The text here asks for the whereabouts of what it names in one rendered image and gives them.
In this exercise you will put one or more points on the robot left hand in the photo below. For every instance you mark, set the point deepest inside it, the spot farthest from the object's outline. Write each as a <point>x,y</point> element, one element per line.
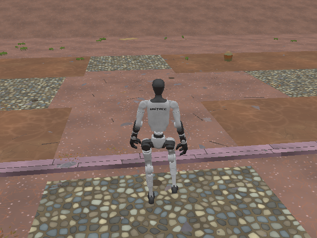
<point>134,141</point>

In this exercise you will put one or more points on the robot right hand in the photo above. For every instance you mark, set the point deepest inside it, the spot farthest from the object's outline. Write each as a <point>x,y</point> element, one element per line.
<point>184,148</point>

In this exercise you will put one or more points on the robot left upper arm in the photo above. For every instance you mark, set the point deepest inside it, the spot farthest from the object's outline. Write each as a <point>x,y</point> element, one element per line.
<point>140,113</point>

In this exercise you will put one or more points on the robot right forearm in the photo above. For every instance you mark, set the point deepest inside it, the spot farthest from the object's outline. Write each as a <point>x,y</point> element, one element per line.
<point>181,134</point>

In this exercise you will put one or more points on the robot right upper arm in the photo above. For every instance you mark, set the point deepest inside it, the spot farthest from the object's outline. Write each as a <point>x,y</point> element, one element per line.
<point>176,113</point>

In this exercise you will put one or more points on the robot left forearm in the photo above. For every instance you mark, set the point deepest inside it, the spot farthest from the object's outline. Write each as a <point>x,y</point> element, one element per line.
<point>135,131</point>

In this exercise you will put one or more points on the robot torso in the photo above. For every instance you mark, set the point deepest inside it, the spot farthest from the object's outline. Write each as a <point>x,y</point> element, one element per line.
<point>158,120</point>

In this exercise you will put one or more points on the right robot shin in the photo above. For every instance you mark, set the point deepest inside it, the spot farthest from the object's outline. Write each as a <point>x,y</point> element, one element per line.
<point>173,171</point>

